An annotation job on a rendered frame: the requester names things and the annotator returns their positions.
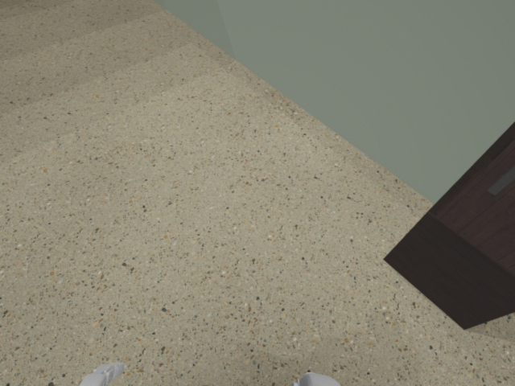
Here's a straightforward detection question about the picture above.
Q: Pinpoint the cupboard door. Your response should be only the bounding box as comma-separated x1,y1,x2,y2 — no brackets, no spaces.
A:
435,139,515,274

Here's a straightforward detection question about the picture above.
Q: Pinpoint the handle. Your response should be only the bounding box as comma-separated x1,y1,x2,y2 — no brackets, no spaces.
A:
488,166,515,195

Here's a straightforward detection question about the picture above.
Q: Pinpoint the robot left hand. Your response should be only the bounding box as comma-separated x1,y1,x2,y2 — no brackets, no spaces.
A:
79,362,125,386

